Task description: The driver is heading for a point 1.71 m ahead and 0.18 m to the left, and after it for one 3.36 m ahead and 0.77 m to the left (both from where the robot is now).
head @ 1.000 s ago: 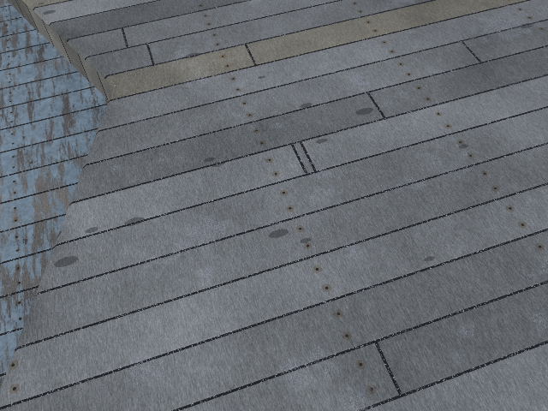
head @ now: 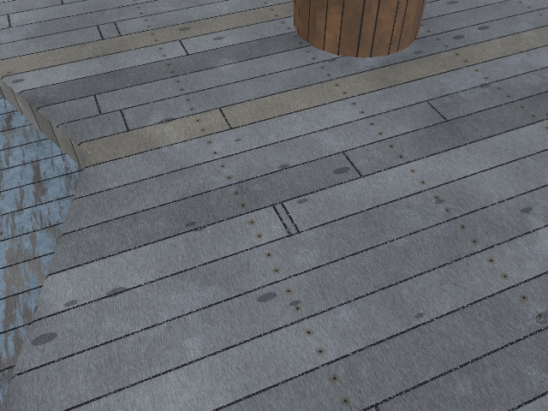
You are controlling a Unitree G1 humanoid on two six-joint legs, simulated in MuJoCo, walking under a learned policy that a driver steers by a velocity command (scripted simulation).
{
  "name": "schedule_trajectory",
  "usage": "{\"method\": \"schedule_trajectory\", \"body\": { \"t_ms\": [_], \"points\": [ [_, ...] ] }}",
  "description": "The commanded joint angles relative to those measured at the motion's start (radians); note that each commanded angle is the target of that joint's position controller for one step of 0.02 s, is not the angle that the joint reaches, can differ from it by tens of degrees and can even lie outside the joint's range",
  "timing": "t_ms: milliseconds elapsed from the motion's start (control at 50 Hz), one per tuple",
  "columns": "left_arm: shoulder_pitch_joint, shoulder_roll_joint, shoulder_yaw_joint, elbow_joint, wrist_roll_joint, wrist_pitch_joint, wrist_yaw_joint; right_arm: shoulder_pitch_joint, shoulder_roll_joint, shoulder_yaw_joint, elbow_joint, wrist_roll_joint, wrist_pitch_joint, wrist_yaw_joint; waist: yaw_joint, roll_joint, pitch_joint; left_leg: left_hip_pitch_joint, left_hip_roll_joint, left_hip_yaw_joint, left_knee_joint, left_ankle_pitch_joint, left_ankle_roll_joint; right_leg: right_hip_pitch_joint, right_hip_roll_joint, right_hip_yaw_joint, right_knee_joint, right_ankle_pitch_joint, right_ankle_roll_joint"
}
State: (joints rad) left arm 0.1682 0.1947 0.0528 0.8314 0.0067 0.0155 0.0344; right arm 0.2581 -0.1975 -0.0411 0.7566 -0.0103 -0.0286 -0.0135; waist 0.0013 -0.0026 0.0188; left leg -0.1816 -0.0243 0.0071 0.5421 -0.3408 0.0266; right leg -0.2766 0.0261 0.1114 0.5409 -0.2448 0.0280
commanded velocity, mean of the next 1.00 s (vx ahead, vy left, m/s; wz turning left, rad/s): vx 0.02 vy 0.00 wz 0.00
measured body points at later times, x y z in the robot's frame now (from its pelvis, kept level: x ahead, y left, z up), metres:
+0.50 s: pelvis +0.01 +0.01 +0.00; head +0.02 +0.01 +0.45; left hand +0.06 +0.26 -0.14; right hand +0.05 -0.24 -0.14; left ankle -0.03 +0.10 -0.73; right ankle +0.03 -0.14 -0.73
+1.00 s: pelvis +0.01 +0.01 +0.01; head +0.01 +0.02 +0.46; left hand +0.04 +0.26 -0.15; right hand +0.00 -0.23 -0.15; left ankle -0.03 +0.10 -0.73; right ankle +0.03 -0.14 -0.73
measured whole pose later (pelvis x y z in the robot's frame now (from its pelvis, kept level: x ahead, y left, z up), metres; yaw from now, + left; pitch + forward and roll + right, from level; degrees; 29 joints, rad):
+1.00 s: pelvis +0.01 +0.01 +0.01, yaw +0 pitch -1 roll +0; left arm 0.20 0.20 0.03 1.13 0.00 0.02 0.06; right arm 0.33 -0.18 -0.01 1.06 0.00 -0.02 -0.02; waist 0.00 0.00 0.03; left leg -0.12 -0.04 0.01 0.44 -0.30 0.05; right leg -0.22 0.00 0.12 0.44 -0.21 0.05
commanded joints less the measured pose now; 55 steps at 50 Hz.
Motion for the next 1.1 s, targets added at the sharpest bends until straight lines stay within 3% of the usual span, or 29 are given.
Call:
{"method": "schedule_trajectory", "body": {
  "t_ms": [20,220,240,280,320,380,440,680,1100],
  "points": [
    [-0.012,0.1,0.023,-0.025,-0.001,-0.011,0.007,0.015,-0.096,-0.023,-0.043,0.001,-0.013,-0.004,0.004,0.003,-0.026,-0.084,0.072,-0.078,-0.13,0.168,0.015,0.1,-0.051,0.05,-0.056,0.213,-0.034],
    [-0.001,0.11,0.024,0.097,-0.004,-0.009,0.017,0.045,-0.101,-0.022,0.036,0.004,-0.011,-0.009,0.004,0.007,-0.004,-0.061,0.074,-0.084,-0.174,0.178,0.025,0.11,-0.05,0.038,-0.087,0.203,-0.017],
    [0.016,0.098,0.021,0.116,-0.004,-0.007,0.017,0.063,-0.097,-0.022,0.053,0.003,-0.009,-0.011,0.004,0.018,-0.022,-0.051,0.071,-0.086,-0.196,0.08,0.03,0.115,-0.034,0.019,-0.084,0.125,-0.017],
    [-0.006,0.089,0.016,0.125,-0.007,-0.01,0.02,0.055,-0.109,-0.023,0.065,0.007,-0.004,-0.018,0.0,0.062,0.047,-0.091,0.103,-0.15,-0.264,-0.167,0.06,0.049,-0.011,-0.017,-0.051,0.003,-0.014],
    [-0.012,0.094,0.013,0.138,-0.002,-0.023,0.02,0.025,-0.097,-0.014,0.07,0.0,-0.011,-0.022,0.011,0.05,0.088,-0.119,0.104,-0.149,-0.266,-0.076,0.056,0.055,-0.038,0.007,-0.084,0.101,-0.011],
    [0.027,0.12,0.017,0.182,-0.004,-0.034,0.016,0.089,-0.115,-0.021,0.111,0.007,-0.019,-0.018,-0.005,-0.016,0.016,-0.023,0.055,-0.067,-0.174,0.241,0.026,0.093,-0.045,0.021,-0.088,0.27,-0.019],
    [0.038,0.11,0.012,0.206,-0.014,-0.027,0.016,0.108,-0.098,-0.015,0.142,0.011,-0.01,-0.013,-0.007,-0.007,-0.02,0.017,0.05,-0.052,-0.15,0.34,0.018,0.112,-0.045,0.017,-0.083,0.305,-0.032],
    [0.036,0.11,0.005,0.253,-0.011,-0.003,0.023,0.116,-0.092,0.001,0.23,0.009,0.002,-0.011,-0.001,0.008,0.014,-0.01,0.052,-0.052,-0.174,0.295,0.014,0.116,-0.038,0.007,-0.109,0.252,-0.028],
    [0.075,0.098,-0.015,0.286,-0.009,-0.006,0.024,0.142,-0.081,0.016,0.305,0.009,0.005,-0.014,-0.006,0.01,0.045,-0.034,0.054,-0.063,-0.214,0.179,0.023,0.087,-0.035,-0.004,-0.139,0.171,-0.015]
  ]
}}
